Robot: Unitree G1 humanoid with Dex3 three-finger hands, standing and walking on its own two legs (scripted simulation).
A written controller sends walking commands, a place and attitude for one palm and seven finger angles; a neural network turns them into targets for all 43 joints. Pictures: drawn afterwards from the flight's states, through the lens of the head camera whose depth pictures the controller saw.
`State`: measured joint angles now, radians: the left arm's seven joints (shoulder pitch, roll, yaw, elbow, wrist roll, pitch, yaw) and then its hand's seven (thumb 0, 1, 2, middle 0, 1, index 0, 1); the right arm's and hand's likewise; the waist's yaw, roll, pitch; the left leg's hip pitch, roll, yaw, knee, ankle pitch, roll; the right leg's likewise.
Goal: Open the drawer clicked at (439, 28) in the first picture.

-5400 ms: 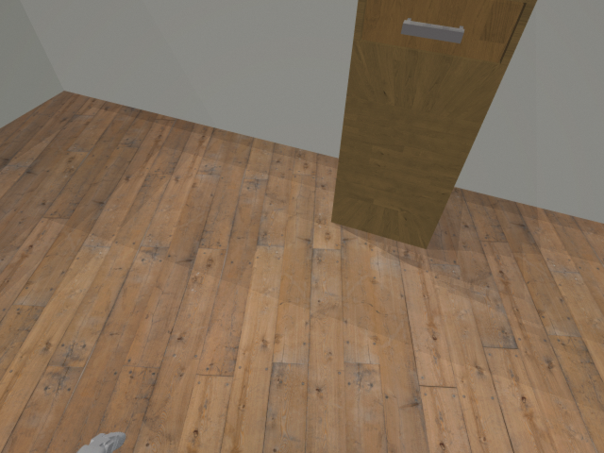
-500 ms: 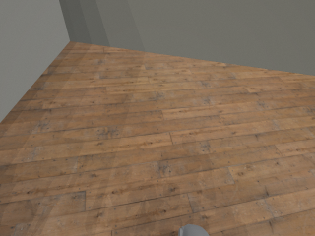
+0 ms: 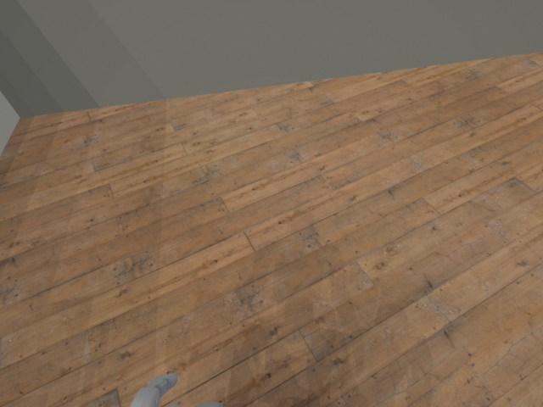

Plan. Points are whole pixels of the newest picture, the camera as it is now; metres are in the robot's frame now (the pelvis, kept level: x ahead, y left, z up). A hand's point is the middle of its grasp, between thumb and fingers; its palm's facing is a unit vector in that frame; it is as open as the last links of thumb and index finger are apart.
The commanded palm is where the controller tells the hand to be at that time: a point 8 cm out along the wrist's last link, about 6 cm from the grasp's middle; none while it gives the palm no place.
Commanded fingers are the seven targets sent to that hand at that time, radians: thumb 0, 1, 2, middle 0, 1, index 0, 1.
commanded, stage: turn to face it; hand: left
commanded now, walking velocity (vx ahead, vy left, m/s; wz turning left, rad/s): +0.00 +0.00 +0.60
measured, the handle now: out of the picture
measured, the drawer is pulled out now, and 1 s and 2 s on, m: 0.00 0.00 0.00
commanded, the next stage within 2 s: none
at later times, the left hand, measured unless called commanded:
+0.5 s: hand out of the picture -0.02 +0.28 -0.17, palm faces +0.32 -0.92 -0.24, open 7.4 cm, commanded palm none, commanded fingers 0.00 0.90 0.90 -0.20 -0.30 -0.20 -0.30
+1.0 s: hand out of the picture -0.06 +0.18 -0.13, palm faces +0.56 -0.77 -0.31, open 7.4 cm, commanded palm none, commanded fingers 0.00 0.90 0.90 -0.20 -0.30 -0.20 -0.30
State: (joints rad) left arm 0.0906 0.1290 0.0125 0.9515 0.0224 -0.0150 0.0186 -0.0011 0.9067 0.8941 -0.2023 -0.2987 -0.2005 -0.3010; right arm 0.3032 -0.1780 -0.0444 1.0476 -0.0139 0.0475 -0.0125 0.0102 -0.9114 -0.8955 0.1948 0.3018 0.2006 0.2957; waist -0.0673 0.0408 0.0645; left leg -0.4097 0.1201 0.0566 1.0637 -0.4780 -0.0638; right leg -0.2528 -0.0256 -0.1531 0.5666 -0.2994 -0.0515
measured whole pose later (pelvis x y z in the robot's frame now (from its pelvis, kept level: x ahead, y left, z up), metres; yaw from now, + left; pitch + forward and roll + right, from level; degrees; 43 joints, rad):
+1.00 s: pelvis -0.02 -0.04 +0.01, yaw +35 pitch +0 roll +2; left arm 0.21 0.18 0.04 0.90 0.02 0.04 0.03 0.00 0.90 0.89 -0.20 -0.30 -0.20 -0.30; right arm 0.24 -0.27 -0.11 0.93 -0.04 0.08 0.03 0.01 -0.91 -0.90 0.20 0.30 0.20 0.30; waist -0.03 0.05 0.03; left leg -0.58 -0.08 -0.05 1.05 -0.35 -0.05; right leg -0.20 -0.04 -0.08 0.48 -0.30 -0.03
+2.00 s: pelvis -0.01 -0.03 +0.00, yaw +72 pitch -1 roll +2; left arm 0.13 0.18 0.02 0.83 0.02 0.01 0.02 0.00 0.90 0.89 -0.20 -0.30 -0.20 -0.30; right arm 0.25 -0.28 -0.10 0.95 -0.03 0.08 0.02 0.01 -0.91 -0.90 0.20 0.30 0.20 0.30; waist -0.05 0.07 0.07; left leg -0.47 -0.05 -0.06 1.12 -0.45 -0.05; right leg -0.25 -0.08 -0.12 0.56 -0.29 -0.01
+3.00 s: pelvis -0.03 -0.05 +0.00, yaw +98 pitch -1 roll +0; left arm 0.15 0.17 0.03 0.94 0.01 0.01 0.03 0.00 0.91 0.89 -0.20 -0.30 -0.20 -0.30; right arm 0.30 -0.20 -0.05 1.02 -0.02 0.04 0.00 0.01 -0.91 -0.90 0.20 0.30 0.21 0.30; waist -0.04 0.05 0.04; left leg -0.30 -0.07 -0.08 0.58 -0.29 0.02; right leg -0.22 -0.02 -0.05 0.53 -0.27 0.00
